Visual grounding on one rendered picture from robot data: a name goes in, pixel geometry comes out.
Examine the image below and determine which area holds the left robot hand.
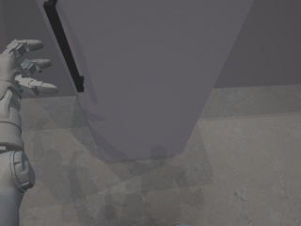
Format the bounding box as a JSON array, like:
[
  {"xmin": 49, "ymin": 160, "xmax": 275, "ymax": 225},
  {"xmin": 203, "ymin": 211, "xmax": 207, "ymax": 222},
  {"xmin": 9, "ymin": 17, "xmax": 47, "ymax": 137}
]
[{"xmin": 0, "ymin": 40, "xmax": 58, "ymax": 96}]

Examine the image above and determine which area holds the handle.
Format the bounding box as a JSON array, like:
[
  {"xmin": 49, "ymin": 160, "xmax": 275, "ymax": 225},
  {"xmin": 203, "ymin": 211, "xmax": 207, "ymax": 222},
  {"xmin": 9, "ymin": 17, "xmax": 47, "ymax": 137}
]
[{"xmin": 43, "ymin": 0, "xmax": 85, "ymax": 92}]

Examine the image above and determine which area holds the robot left upper arm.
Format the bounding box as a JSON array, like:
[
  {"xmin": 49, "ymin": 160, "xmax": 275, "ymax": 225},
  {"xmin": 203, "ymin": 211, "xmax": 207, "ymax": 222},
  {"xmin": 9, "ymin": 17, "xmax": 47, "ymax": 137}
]
[{"xmin": 0, "ymin": 151, "xmax": 36, "ymax": 226}]

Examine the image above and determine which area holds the fridge door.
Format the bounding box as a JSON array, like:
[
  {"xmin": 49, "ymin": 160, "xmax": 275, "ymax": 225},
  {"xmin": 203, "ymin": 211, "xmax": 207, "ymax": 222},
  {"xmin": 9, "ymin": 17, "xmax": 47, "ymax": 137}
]
[{"xmin": 36, "ymin": 0, "xmax": 254, "ymax": 161}]

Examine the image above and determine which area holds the robot left forearm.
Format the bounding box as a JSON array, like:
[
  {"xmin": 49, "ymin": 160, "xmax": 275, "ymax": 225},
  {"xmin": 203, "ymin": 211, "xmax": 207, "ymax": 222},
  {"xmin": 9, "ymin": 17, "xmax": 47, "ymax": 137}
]
[{"xmin": 0, "ymin": 81, "xmax": 24, "ymax": 153}]

